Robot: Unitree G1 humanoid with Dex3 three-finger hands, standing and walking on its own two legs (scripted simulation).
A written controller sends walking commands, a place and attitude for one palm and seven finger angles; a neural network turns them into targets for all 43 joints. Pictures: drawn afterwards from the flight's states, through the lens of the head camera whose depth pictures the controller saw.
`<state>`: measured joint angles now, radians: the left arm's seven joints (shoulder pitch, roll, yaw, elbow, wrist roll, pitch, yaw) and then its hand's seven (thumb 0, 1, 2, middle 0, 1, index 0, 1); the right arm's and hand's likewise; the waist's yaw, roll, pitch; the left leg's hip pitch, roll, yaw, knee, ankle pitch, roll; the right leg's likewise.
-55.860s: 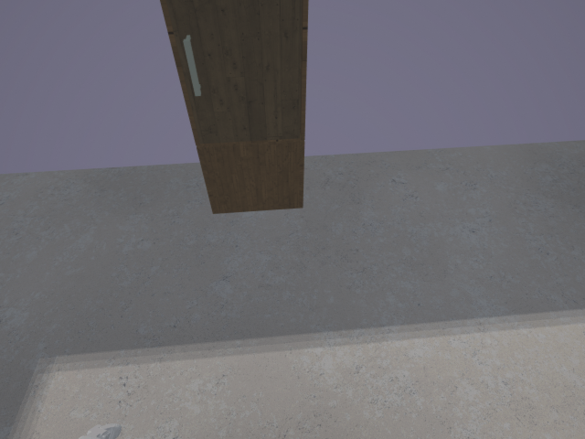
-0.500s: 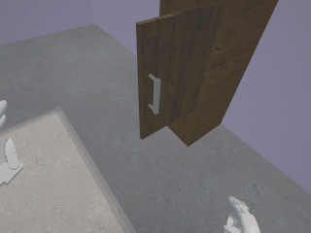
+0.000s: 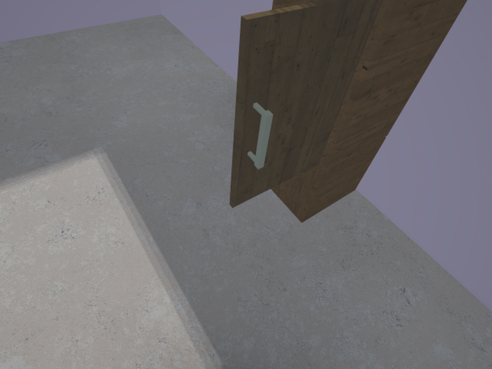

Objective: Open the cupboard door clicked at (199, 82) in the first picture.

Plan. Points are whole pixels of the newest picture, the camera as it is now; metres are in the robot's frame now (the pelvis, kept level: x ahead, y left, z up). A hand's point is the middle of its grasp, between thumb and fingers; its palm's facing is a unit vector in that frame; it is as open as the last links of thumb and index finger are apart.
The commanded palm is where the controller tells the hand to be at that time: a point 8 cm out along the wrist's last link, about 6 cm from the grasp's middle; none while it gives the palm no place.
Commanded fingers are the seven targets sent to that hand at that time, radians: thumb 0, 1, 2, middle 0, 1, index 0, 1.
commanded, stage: let the arm hang, fingers relaxed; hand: left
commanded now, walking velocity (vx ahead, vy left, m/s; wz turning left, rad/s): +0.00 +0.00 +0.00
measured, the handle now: (258, 137) +0.64 +0.00 -0.03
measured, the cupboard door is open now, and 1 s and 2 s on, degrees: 89 89 89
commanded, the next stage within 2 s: look to check the result in 0.72 s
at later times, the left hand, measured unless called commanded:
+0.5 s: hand out of the picture +0.03 +0.19 -0.17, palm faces +0.01 -0.98 -0.22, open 7.4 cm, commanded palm none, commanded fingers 0.00 0.90 0.90 -0.20 -0.30 -0.20 -0.30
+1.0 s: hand out of the picture +0.05 +0.20 -0.17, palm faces +0.00 -0.97 -0.23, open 7.4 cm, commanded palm none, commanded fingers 0.00 0.90 0.90 -0.20 -0.30 -0.20 -0.30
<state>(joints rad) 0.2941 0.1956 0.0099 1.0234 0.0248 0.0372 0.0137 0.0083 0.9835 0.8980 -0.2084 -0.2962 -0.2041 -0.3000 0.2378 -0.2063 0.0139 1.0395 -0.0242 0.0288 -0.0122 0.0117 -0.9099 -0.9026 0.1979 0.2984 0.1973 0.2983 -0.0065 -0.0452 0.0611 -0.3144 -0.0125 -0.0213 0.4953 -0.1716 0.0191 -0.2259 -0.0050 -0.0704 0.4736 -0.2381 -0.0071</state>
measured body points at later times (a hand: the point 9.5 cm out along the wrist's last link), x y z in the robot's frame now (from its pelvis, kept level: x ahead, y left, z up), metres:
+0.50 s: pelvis +0.01 +0.01 +0.00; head +0.02 +0.00 +0.45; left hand +0.03 +0.24 -0.15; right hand +0.02 -0.22 -0.16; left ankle +0.06 +0.10 -0.74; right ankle +0.01 -0.12 -0.74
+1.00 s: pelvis +0.04 +0.00 +0.01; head +0.05 +0.00 +0.46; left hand +0.05 +0.25 -0.15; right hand +0.05 -0.24 -0.15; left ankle +0.06 +0.10 -0.74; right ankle +0.01 -0.12 -0.74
